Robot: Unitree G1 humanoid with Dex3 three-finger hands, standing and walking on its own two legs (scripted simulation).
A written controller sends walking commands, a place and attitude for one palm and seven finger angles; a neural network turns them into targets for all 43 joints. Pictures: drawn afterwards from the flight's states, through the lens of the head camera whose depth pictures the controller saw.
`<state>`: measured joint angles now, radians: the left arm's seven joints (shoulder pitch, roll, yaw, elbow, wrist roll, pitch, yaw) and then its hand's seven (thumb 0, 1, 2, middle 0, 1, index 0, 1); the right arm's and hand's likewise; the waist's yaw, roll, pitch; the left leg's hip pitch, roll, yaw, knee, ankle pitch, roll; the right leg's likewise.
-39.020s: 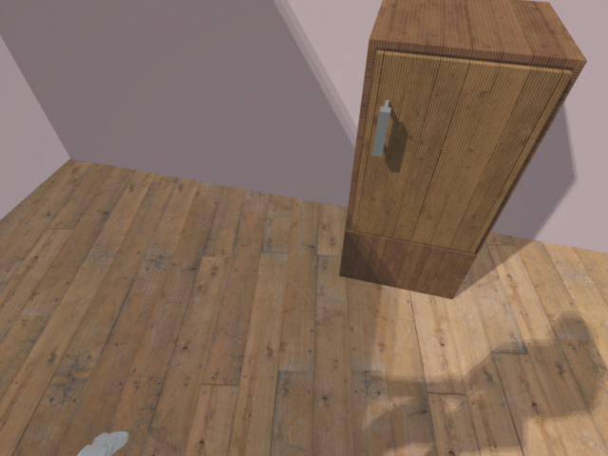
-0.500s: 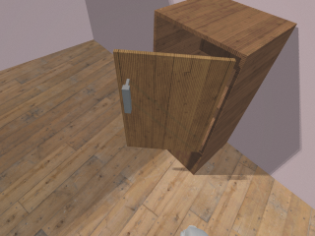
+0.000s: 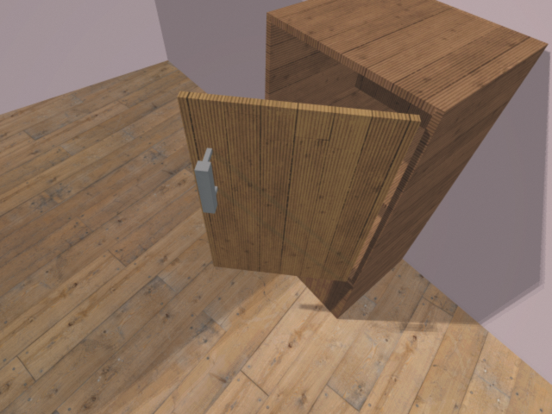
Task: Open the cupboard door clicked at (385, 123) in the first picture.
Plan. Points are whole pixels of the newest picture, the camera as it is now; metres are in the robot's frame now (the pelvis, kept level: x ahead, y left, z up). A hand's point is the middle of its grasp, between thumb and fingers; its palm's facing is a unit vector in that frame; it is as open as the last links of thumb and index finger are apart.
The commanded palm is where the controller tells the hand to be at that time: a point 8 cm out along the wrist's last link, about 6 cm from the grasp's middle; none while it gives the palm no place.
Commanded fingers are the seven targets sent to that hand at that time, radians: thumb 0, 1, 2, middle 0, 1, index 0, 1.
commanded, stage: come to a stop and stand still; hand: left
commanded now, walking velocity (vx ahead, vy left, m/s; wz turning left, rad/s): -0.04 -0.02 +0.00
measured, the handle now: (209, 180) +0.53 +0.17 -0.03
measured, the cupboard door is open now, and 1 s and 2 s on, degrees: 44 44 44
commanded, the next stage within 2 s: look again from close up in 0.74 s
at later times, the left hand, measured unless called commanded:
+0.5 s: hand out of the picture -0.07 +0.16 -0.17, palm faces +0.05 -0.98 -0.18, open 7.3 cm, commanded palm none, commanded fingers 0.00 0.90 0.90 -0.20 -0.30 -0.20 -0.30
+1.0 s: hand out of the picture -0.07 +0.17 -0.18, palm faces -0.01 -0.98 -0.18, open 7.3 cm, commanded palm none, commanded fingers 0.00 0.90 0.90 -0.20 -0.30 -0.20 -0.30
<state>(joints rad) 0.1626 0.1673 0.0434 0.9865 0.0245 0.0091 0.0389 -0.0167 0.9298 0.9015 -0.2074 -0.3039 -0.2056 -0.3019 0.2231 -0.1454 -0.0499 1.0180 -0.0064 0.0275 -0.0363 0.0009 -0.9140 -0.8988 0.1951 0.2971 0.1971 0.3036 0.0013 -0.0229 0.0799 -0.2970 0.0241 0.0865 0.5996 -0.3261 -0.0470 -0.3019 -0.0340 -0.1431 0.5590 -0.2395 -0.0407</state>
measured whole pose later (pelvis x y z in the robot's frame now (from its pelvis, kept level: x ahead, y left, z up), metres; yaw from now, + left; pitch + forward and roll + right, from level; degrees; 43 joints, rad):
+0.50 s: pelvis -0.05 -0.01 +0.01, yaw +0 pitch -2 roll +0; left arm 0.36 0.13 0.00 1.09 0.02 0.01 0.04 0.00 0.91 0.90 -0.20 -0.30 -0.20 -0.30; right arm 0.22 -0.17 -0.04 1.05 -0.01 0.02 -0.02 -0.01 -0.93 -0.90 0.20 0.30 0.20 0.30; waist 0.01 0.01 0.01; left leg -0.27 0.02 0.10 0.44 -0.12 0.02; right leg -0.11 -0.02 -0.05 0.47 -0.32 0.00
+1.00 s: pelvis -0.05 +0.01 +0.00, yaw +0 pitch -1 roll -2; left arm 0.36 0.11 -0.01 1.09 0.03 -0.01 0.05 0.00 0.91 0.90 -0.21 -0.30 -0.20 -0.30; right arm 0.36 -0.12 -0.01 1.07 -0.02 0.01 -0.01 0.00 -0.91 -0.90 0.20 0.30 0.20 0.30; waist -0.04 0.05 0.04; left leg -0.38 0.03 0.07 0.60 -0.21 0.05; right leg -0.17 -0.01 -0.07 0.53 -0.35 0.01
